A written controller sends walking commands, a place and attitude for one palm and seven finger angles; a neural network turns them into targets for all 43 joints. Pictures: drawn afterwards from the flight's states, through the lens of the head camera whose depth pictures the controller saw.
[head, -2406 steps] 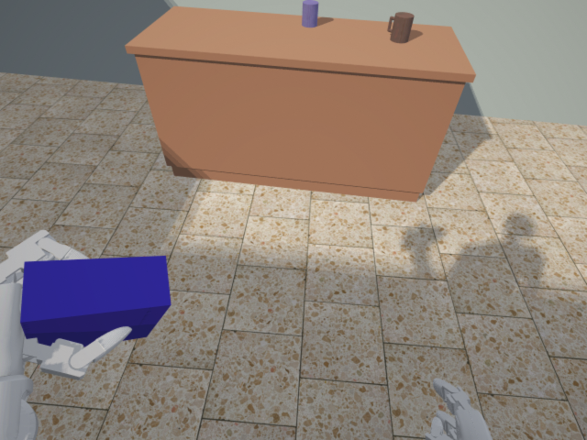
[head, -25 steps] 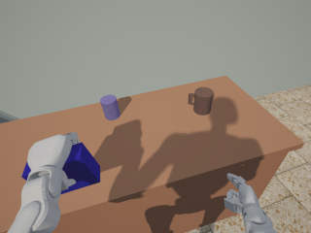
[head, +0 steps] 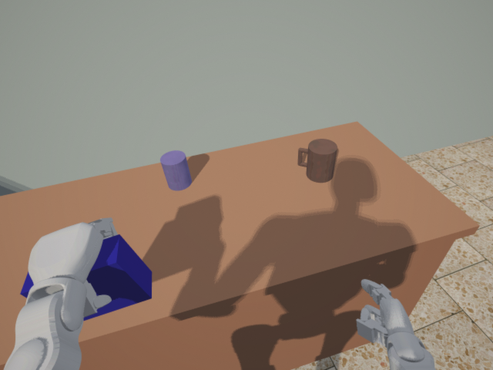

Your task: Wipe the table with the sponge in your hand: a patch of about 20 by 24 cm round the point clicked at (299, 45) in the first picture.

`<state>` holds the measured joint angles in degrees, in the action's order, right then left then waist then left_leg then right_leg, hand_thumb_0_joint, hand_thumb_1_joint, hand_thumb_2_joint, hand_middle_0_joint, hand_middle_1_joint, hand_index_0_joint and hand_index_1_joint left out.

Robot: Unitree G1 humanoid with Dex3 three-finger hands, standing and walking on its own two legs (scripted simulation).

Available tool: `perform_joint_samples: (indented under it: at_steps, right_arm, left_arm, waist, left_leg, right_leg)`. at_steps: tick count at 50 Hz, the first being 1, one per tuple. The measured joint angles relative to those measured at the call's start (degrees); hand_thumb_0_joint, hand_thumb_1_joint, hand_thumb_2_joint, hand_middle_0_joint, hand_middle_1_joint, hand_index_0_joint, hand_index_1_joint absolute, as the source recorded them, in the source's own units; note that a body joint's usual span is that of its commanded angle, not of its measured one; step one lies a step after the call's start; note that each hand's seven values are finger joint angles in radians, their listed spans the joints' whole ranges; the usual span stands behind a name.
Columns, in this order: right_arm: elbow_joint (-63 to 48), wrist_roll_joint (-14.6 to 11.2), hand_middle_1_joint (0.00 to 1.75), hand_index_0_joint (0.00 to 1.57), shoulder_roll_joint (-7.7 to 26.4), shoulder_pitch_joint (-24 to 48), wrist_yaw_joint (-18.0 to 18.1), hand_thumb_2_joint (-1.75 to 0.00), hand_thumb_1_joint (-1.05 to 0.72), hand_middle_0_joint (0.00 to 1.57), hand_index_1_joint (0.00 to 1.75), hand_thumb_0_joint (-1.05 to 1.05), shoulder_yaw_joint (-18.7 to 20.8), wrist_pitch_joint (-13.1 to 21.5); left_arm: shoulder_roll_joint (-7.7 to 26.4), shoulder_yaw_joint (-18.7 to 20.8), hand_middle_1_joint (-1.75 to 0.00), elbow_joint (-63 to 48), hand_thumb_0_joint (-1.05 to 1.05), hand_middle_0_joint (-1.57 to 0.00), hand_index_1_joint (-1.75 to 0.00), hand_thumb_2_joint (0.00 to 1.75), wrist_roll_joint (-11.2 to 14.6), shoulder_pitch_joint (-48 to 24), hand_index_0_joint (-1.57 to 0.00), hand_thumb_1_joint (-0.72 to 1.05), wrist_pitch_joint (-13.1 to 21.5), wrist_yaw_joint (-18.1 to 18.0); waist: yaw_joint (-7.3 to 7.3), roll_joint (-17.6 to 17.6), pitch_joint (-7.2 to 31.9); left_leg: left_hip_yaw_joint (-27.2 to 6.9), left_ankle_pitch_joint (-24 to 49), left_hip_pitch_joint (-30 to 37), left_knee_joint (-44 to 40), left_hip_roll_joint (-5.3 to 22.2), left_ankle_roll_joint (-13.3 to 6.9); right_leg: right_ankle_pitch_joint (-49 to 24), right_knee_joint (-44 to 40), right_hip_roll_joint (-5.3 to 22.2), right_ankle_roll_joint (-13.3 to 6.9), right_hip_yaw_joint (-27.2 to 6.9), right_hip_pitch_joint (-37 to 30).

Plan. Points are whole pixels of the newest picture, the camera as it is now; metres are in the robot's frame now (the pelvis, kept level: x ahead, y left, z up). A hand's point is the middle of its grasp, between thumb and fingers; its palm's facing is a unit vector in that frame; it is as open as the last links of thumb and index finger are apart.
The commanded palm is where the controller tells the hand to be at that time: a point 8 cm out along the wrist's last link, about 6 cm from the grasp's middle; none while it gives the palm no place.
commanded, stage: bring the sponge back beside the body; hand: left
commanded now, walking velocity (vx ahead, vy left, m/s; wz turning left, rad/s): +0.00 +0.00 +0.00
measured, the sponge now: (100, 286) +0.19 +0.28 +0.06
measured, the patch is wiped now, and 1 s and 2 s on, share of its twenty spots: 1.00 1.00 1.00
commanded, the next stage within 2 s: step back with the hand held close in 0.52 s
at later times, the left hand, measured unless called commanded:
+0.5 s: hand (83, 276) +0.18 +0.29 +0.11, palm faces +0.11 -0.15 -0.98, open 9.4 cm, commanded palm +0.15 +0.28 +0.18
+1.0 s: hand (86, 256) +0.19 +0.26 +0.15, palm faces +0.34 -0.85 -0.39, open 9.4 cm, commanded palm +0.14 +0.30 +0.17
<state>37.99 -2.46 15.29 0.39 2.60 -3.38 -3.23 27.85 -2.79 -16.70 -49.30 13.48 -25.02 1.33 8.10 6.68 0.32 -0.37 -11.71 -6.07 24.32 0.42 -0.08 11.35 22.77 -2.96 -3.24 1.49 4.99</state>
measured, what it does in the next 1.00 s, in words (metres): stands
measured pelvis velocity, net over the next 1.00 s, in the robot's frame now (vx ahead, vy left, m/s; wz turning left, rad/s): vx -0.01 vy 0.02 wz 0.02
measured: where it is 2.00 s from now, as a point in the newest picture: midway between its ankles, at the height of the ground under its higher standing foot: outside the picture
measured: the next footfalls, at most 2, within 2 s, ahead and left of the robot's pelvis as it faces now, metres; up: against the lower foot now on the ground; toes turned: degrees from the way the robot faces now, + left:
left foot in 1.88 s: -0.03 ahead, +0.14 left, +0.00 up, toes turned +1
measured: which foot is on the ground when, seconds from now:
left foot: down 0.00-1.00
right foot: down 0.00-1.00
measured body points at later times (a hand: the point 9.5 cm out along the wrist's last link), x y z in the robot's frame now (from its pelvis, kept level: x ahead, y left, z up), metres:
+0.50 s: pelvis +0.00 +0.00 +0.00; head -0.05 -0.04 +0.45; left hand +0.17 +0.29 +0.16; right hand +0.26 -0.18 -0.05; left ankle +0.02 +0.12 -0.74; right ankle +0.02 -0.09 -0.74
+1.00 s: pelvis -0.01 +0.02 -0.02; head -0.02 +0.04 +0.43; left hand +0.17 +0.31 +0.18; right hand +0.13 -0.23 -0.10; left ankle +0.03 +0.12 -0.74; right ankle +0.02 -0.09 -0.74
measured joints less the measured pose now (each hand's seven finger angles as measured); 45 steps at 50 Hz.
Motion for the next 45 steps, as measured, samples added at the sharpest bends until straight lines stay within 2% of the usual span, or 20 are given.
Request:
perform_joint_samples:
  at_steps: [10,33,34,35,36,37,38,39,41,43,45]
  right_arm:
    - [0.0,0.1,0.29,0.2,0.1,-0.5,0.0,-0.9,-0.9,0.2,0.3,0.01,0.2,0.5]
    - [0.0,0.2,0.29,0.2,-0.3,-0.3,0.1,-0.9,-0.9,0.2,0.3,0.01,-0.2,1.1]
    - [-2.0,0.2,0.29,0.2,-0.3,-1.1,0.2,-0.9,-0.9,0.2,0.3,0.01,-0.1,0.5]
    - [-4.4,0.5,0.29,0.2,-0.4,-2.2,0.5,-0.9,-0.9,0.2,0.3,0.01,-0.2,0.7]
    - [-6.2,0.8,0.29,0.2,-0.7,-3.2,0.7,-0.9,-0.9,0.2,0.3,0.01,-0.5,1.4]
    - [-7.7,0.9,0.29,0.2,-1.2,-4.3,0.8,-0.9,-0.9,0.2,0.3,0.01,-0.8,2.1]
    - [-8.8,1.1,0.29,0.2,-1.6,-5.4,0.8,-0.9,-0.9,0.2,0.3,0.01,-1.1,2.7]
    - [-9.5,1.2,0.29,0.2,-2.0,-6.6,0.9,-0.9,-0.9,0.2,0.3,0.01,-1.3,3.1]
    - [-9.6,1.5,0.3,0.2,-2.2,-8.7,1.0,-0.9,-0.9,0.2,0.3,0.01,-1.4,3.4]
    - [-9.0,1.7,0.3,0.21,-1.8,-11.0,1.2,-0.9,-0.9,0.2,0.3,0.01,-0.8,3.4]
    - [-7.8,1.8,0.3,0.21,-1.2,-12.9,1.3,-0.9,-0.9,0.2,0.3,0.01,0.1,3.1]
  left_arm:
    - [0.3,1.0,-1.4,-2.3,0.0,-0.8,-1.4,1.1,0.6,2.9,-0.82,-0.48,0.5,-0.2]
    - [0.3,1.1,-1.4,-1.8,0.0,-0.8,-1.4,1.1,0.3,2.3,-0.82,-0.48,0.9,-0.4]
    - [-0.5,4.1,-1.4,-2.5,0.0,-0.8,-1.4,1.1,11.3,2.4,-0.82,-0.48,3.1,-0.8]
    - [-1.3,7.7,-1.4,-3.1,0.0,-0.8,-1.4,1.1,23.1,2.6,-0.82,-0.48,6.8,-1.1]
    - [-1.8,10.6,-1.4,-3.6,0.0,-0.8,-1.4,1.1,32.1,3.2,-0.82,-0.48,10.9,-1.6]
    - [-2.1,12.9,-1.4,-4.6,-0.01,-0.8,-1.4,1.1,38.6,4.2,-0.82,-0.48,14.5,-2.3]
    - [-2.5,14.7,-1.4,-6.2,-0.01,-0.8,-1.4,1.1,43.2,5.4,-0.82,-0.48,17.4,-3.0]
    - [-2.9,16.0,-1.4,-8.0,-0.01,-0.8,-1.4,1.1,46.6,6.5,-0.82,-0.48,19.8,-3.6]
    - [-3.8,17.9,-1.4,-11.5,-0.01,-0.8,-1.4,1.1,50.8,8.8,-0.82,-0.48,23.9,-4.8]
    - [-4.9,18.9,-1.4,-14.0,-0.01,-0.8,-1.4,1.1,52.7,11.1,-0.82,-0.48,26.8,-5.7]
    - [-5.2,19.8,-1.4,-15.2,-0.01,-0.8,-1.4,1.1,53.5,13.1,-0.82,-0.48,28.7,-6.1]
  waist:
    - [0.2,0.2,0.0]
    - [0.14,-0.2,-0.1]
    - [-0.12,-0.2,0.0]
    - [-0.45,-0.5,-0.1]
    - [-0.97,-1.1,-0.1]
    - [-1.65,-2.0,0.0]
    - [-2.4,-2.9,0.1]
    - [-3.15,-3.9,0.2]
    - [-4.64,-5.6,0.2]
    - [-6.03,-6.2,0.8]
    - [-7.07,-6.3,1.4]
  left_leg:
    - [0.0,-0.1,0.1,0.4,0.0,-0.1]
    - [-0.1,0.2,0.0,0.3,-0.2,-0.3]
    - [-0.5,-0.1,-1.0,1.1,-0.2,-0.5]
    - [-1.1,-0.9,-2.5,2.4,-0.3,-0.9]
    - [-1.8,-1.7,-4.2,3.7,-0.4,-1.3]
    - [-2.4,-2.2,-5.9,4.9,-0.5,-1.6]
    - [-2.9,-2.0,-7.3,5.8,-0.5,-1.7]
    - [-3.1,-1.8,-8.5,6.7,-0.4,-1.2]
    - [-3.0,-2.4,-10.2,8.2,-0.5,-0.2]
    - [-3.1,-3.1,-11.9,9.6,-0.9,-0.3]
    - [-2.9,-3.6,-13.4,10.8,-1.2,-0.7]
  right_leg:
    - [0.0,0.2,0.0,0.1,0.0,-0.2]
    - [-0.4,-0.1,0.2,0.3,0.0,-0.2]
    - [-0.5,0.0,0.1,0.3,0.3,0.3]
    - [-0.5,0.3,-0.1,0.4,0.6,1.3]
    - [-0.4,0.8,-0.2,0.3,0.8,2.6]
    - [-0.3,1.4,-0.4,0.3,1.0,4.0]
    - [-0.1,2.1,-0.7,0.2,1.2,5.4]
    - [0.2,3.1,-0.8,0.2,1.4,6.6]
    - [1.2,5.3,-0.6,0.3,1.4,8.6]
    - [2.0,6.8,-0.2,0.7,1.4,10.3]
    - [2.5,7.9,0.1,1.1,1.4,11.7]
